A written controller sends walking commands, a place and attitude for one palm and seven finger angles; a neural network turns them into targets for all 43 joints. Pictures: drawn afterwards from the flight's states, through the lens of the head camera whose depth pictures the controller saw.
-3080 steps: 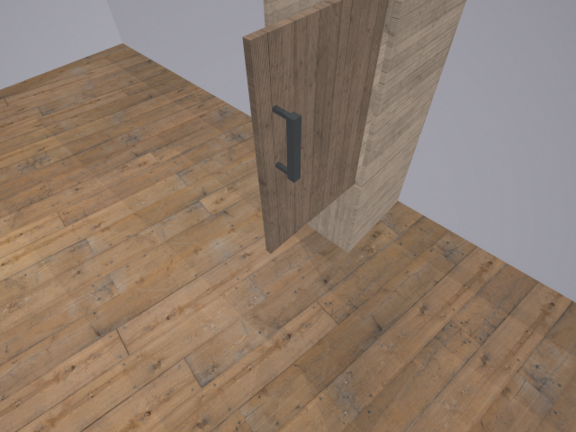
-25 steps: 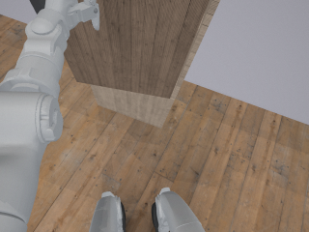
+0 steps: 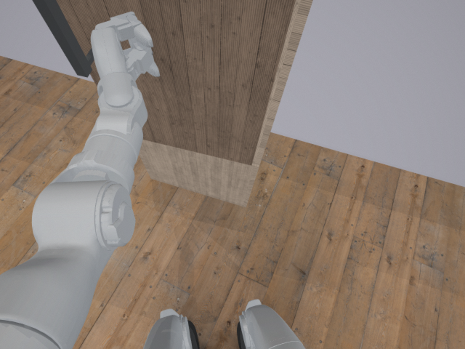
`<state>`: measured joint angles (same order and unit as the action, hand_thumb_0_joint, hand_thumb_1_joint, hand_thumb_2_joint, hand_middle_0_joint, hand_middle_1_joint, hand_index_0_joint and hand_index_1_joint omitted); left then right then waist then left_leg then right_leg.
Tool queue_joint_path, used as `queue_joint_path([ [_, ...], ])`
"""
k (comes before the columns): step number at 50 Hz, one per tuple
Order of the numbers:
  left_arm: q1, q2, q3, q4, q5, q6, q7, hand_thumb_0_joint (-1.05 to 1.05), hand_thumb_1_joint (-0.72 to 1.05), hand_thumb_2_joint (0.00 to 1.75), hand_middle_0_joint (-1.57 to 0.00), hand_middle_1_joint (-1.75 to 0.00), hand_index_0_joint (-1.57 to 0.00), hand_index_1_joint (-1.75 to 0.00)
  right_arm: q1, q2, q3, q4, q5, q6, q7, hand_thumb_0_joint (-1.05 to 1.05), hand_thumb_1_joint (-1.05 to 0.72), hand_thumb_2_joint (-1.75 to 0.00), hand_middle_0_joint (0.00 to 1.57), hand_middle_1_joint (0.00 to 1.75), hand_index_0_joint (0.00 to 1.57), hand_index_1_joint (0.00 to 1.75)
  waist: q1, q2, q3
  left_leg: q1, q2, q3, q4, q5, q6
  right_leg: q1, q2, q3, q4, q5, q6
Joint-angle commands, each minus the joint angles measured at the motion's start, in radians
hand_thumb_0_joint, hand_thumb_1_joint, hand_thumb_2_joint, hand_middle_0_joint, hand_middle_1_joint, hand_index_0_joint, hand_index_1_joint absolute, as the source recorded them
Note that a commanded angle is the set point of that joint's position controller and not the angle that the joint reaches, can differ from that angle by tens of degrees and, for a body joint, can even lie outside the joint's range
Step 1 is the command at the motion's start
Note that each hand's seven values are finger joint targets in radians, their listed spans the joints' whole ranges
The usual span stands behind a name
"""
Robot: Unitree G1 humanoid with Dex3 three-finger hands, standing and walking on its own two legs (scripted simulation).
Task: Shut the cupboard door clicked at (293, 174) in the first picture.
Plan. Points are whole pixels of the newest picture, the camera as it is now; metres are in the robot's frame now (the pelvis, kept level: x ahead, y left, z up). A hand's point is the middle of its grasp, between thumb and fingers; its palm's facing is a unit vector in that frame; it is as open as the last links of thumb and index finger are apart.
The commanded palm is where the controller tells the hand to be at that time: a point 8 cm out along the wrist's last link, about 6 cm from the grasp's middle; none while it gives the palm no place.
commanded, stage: pull the fist back off the door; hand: left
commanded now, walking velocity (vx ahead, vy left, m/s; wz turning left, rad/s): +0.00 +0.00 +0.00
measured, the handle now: (70, 26) +0.65 +0.16 +0.11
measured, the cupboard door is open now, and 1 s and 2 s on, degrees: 3 3 3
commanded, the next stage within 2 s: draw the hand back to the body in 0.42 s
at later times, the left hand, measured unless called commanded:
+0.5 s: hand (160, 86) +0.51 +0.03 +0.11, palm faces +0.12 -0.99 -0.03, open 3.1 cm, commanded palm +0.48 +0.08 +0.11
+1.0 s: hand (82, 141) +0.39 +0.11 +0.16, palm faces +0.12 -0.99 -0.02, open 3.1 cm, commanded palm +0.34 +0.17 +0.17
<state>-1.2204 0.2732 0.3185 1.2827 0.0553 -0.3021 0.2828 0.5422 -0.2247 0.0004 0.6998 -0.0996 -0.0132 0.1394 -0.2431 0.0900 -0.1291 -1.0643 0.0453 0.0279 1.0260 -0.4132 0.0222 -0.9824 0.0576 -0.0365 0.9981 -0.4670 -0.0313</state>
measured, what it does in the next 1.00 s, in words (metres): rises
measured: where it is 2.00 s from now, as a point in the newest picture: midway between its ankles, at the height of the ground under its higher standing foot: outside the picture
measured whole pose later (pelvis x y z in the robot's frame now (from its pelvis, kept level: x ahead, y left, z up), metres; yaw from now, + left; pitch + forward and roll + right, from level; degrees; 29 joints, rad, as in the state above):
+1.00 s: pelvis +0.01 -0.02 +0.05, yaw +2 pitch +6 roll +0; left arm -0.31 0.12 0.08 0.43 -0.14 -0.22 0.09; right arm 0.31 -0.27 -0.02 0.63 0.04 0.03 0.01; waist -0.03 0.06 -0.09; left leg -0.48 0.02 0.03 0.70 -0.33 0.00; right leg -0.42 0.04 -0.02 0.71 -0.40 -0.05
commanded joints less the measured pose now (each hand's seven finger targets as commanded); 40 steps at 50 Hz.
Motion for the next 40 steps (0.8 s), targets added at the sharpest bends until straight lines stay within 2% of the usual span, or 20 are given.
queue_joint_path([
  [1,-0.448,0.078,-0.050,-0.286,-0.004,-0.133,0.000,0.00,0.90,0.90,-1.30,-1.50,-1.30,-1.50,0.167,-0.186,-0.081,-0.044,0.009,-0.011,-0.017,0.00,-0.90,-0.90,0.20,0.30,0.20,0.30,-0.006,-0.012,-0.509,0.490,-0.034,-0.064,-0.079,0.352,0.007,0.227,0.010,0.011,-0.155,0.421,0.024],
  [3,-0.360,0.068,-0.053,-0.278,0.001,-0.144,0.001,0.00,0.90,0.90,-1.30,-1.50,-1.30,-1.50,0.156,-0.184,-0.087,-0.045,0.012,-0.003,-0.016,0.00,-0.90,-0.90,0.20,0.30,0.20,0.30,0.013,-0.035,-0.489,0.485,-0.039,-0.052,-0.085,0.366,0.007,0.262,0.006,0.017,-0.159,0.460,0.023],
  [4,-0.339,0.028,-0.083,-0.275,0.000,-0.142,-0.003,0.00,0.90,0.90,-1.30,-1.50,-1.30,-1.50,0.143,-0.180,-0.087,-0.049,0.014,-0.001,-0.014,0.00,-0.90,-0.90,0.20,0.30,0.20,0.30,0.013,-0.037,-0.463,0.481,-0.042,-0.049,-0.091,0.351,0.007,0.260,0.006,0.016,-0.163,0.455,0.024],
  [9,-0.245,-0.029,-0.113,-0.335,-0.023,-0.144,-0.006,0.00,0.90,0.90,-1.30,-1.50,-1.30,-1.50,0.094,-0.170,-0.094,-0.066,0.027,0.016,-0.021,0.00,-0.90,-0.90,0.20,0.30,0.20,0.30,0.042,-0.066,-0.456,0.510,-0.052,-0.032,-0.102,0.386,0.008,0.318,-0.003,0.024,-0.170,0.534,0.028],
  [12,-0.234,-0.063,-0.144,-0.414,-0.030,-0.168,-0.003,0.00,0.90,0.90,-1.30,-1.50,-1.30,-1.50,0.063,-0.162,-0.098,-0.072,0.030,0.019,-0.027,0.00,-0.90,-0.90,0.20,0.30,0.20,0.30,0.049,-0.053,-0.482,0.557,-0.053,-0.030,-0.095,0.434,0.008,0.329,-0.009,0.028,-0.157,0.588,0.029],
  [15,-0.190,-0.118,-0.191,-0.478,-0.038,-0.180,-0.002,0.00,0.90,0.90,-1.30,-1.50,-1.30,-1.50,0.032,-0.155,-0.101,-0.084,0.034,0.018,-0.033,0.00,-0.90,-0.90,0.20,0.30,0.20,0.30,0.055,-0.077,-0.492,0.581,-0.057,-0.022,-0.090,0.454,0.012,0.348,-0.014,0.032,-0.156,0.634,0.034],
  [17,-0.145,-0.123,-0.199,-0.485,-0.034,-0.176,-0.001,0.00,0.90,0.90,-1.30,-1.50,-1.30,-1.50,0.011,-0.152,-0.103,-0.087,0.039,0.022,-0.037,0.00,-0.90,-0.90,0.20,0.30,0.20,0.30,0.067,-0.092,-0.494,0.582,-0.057,-0.022,-0.095,0.449,0.010,0.361,-0.018,0.034,-0.156,0.640,0.036],
  [18,-0.169,-0.128,-0.210,-0.485,-0.035,-0.170,0.002,0.00,0.90,0.90,-1.30,-1.50,-1.30,-1.50,-0.001,-0.150,-0.099,-0.085,0.042,0.025,-0.041,0.00,-0.90,-0.90,0.20,0.30,0.20,0.30,0.056,-0.106,-0.468,0.570,-0.057,-0.021,-0.097,0.427,0.012,0.357,-0.020,0.036,-0.163,0.635,0.041],
  [19,-0.200,-0.112,-0.198,-0.479,-0.035,-0.165,0.008,0.00,0.90,0.90,-1.30,-1.50,-1.30,-1.50,-0.008,-0.150,-0.099,-0.079,0.042,0.027,-0.046,0.00,-0.90,-0.90,0.20,0.30,0.20,0.30,0.047,-0.128,-0.454,0.552,-0.059,-0.019,-0.097,0.395,0.015,0.359,-0.023,0.043,-0.170,0.624,0.047],
  [21,-0.221,-0.063,-0.157,-0.465,-0.035,-0.159,0.019,0.00,0.90,0.90,-1.30,-1.50,-1.30,-1.50,-0.018,-0.151,-0.093,-0.075,0.044,0.030,-0.057,0.00,-0.90,-0.90,0.20,0.30,0.20,0.30,0.053,-0.140,-0.465,0.530,-0.064,-0.017,-0.102,0.373,0.016,0.389,-0.029,0.053,-0.173,0.626,0.051],
  [27,-0.209,-0.059,-0.157,-0.389,-0.037,-0.159,-0.002,0.00,0.90,0.90,-1.30,-1.50,-1.30,-1.50,-0.052,-0.143,-0.081,-0.077,0.044,0.023,-0.069,0.00,-0.90,-0.90,0.20,0.30,0.20,0.30,0.054,-0.127,-0.466,0.498,-0.070,-0.015,-0.099,0.344,0.016,0.396,-0.038,0.065,-0.170,0.633,0.056],
  [29,-0.086,-0.006,-0.102,-0.418,-0.048,-0.157,-0.020,0.00,0.90,0.90,-1.30,-1.50,-1.30,-1.50,-0.051,-0.149,-0.080,-0.104,0.047,0.027,-0.067,0.00,-0.90,-0.90,0.20,0.30,0.20,0.30,0.110,-0.135,-0.520,0.519,-0.072,-0.012,-0.125,0.376,0.012,0.478,-0.037,0.063,-0.171,0.672,0.050],
  [30,-0.017,-0.007,-0.097,-0.461,-0.057,-0.156,-0.034,0.00,0.90,0.90,-1.30,-1.50,-1.30,-1.50,-0.056,-0.149,-0.079,-0.126,0.051,0.029,-0.066,0.00,-0.90,-0.90,0.20,0.30,0.20,0.30,0.138,-0.109,-0.552,0.546,-0.075,-0.005,-0.136,0.413,0.011,0.516,-0.036,0.063,-0.168,0.712,0.045],
  [31,0.047,-0.016,-0.103,-0.515,-0.068,-0.150,-0.048,0.00,0.90,0.90,-1.30,-1.50,-1.30,-1.50,-0.065,-0.144,-0.078,-0.143,0.059,0.029,-0.065,0.00,-0.90,-0.90,0.20,0.30,0.20,0.30,0.155,-0.120,-0.566,0.566,-0.073,0.000,-0.153,0.430,0.010,0.550,-0.034,0.056,-0.176,0.736,0.043],
  [32,0.127,-0.036,-0.120,-0.558,-0.078,-0.135,-0.064,0.00,0.90,0.90,-1.30,-1.50,-1.30,-1.50,-0.076,-0.141,-0.077,-0.162,0.068,0.030,-0.064,0.00,-0.90,-0.90,0.20,0.30,0.20,0.30,0.167,-0.128,-0.536,0.571,-0.073,0.010,-0.168,0.430,0.011,0.575,-0.031,0.058,-0.194,0.763,0.045],
  [35,0.232,-0.037,-0.138,-0.666,-0.111,-0.078,-0.099,0.00,0.90,0.90,-1.30,-1.50,-1.30,-1.50,-0.097,-0.147,-0.074,-0.190,0.092,0.039,-0.076,0.00,-0.90,-0.90,0.20,0.30,0.20,0.30,0.162,-0.236,-0.437,0.554,-0.072,0.019,-0.226,0.356,0.020,0.645,-0.036,0.065,-0.260,0.768,0.069],
  [36,0.248,-0.014,-0.118,-0.737,-0.126,-0.068,-0.104,0.00,0.90,0.90,-1.30,-1.50,-1.30,-1.50,-0.115,-0.147,-0.074,-0.196,0.101,0.039,-0.084,0.00,-0.90,-0.90,0.20,0.30,0.20,0.30,0.171,-0.233,-0.428,0.569,-0.071,0.024,-0.241,0.346,0.020,0.661,-0.039,0.069,-0.278,0.777,0.074],
  [37,0.285,-0.025,-0.133,-0.798,-0.139,-0.056,-0.113,0.00,0.90,0.90,-1.30,-1.50,-1.30,-1.50,-0.132,-0.142,-0.071,-0.205,0.107,0.038,-0.089,0.00,-0.90,-0.90,0.20,0.30,0.20,0.30,0.182,-0.223,-0.417,0.588,-0.073,0.024,-0.259,0.340,0.020,0.684,-0.039,0.068,-0.292,0.768,0.073],
  [38,0.289,-0.028,-0.144,-0.859,-0.147,-0.052,-0.122,0.00,0.90,0.90,-1.30,-1.50,-1.30,-1.50,-0.145,-0.141,-0.070,-0.209,0.113,0.034,-0.095,0.00,-0.90,-0.90,0.20,0.30,0.20,0.30,0.178,-0.229,-0.398,0.609,-0.072,0.024,-0.273,0.334,0.023,0.689,-0.040,0.068,-0.309,0.757,0.077],
  [40,0.311,-0.019,-0.166,-0.969,-0.152,-0.051,-0.136,0.00,0.90,0.90,-1.30,-1.50,-1.30,-1.50,-0.175,-0.139,-0.069,-0.210,0.119,0.024,-0.108,0.00,-0.90,-0.90,0.20,0.30,0.20,0.30,0.182,-0.177,-0.366,0.664,-0.069,0.021,-0.294,0.334,0.024,0.681,-0.039,0.065,-0.331,0.696,0.069],
])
